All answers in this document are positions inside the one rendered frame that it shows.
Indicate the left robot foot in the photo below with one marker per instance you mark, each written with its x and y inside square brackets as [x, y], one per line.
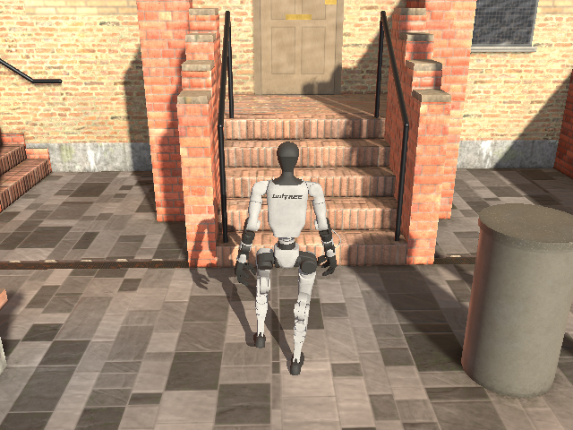
[259, 341]

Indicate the robot left forearm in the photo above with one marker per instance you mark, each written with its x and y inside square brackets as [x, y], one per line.
[246, 244]

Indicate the robot right upper arm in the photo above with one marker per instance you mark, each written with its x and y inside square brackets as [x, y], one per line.
[319, 205]

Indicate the robot foot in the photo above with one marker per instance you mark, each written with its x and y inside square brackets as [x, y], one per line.
[295, 368]
[259, 341]

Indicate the robot right forearm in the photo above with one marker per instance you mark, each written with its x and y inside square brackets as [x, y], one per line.
[327, 241]

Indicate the robot right hand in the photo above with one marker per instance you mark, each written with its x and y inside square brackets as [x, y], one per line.
[331, 261]

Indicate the robot left hand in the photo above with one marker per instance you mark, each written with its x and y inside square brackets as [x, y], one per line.
[239, 271]

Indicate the right robot foot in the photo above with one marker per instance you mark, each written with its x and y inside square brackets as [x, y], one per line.
[295, 368]

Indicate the robot left upper arm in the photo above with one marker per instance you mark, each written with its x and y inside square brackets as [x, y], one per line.
[254, 209]

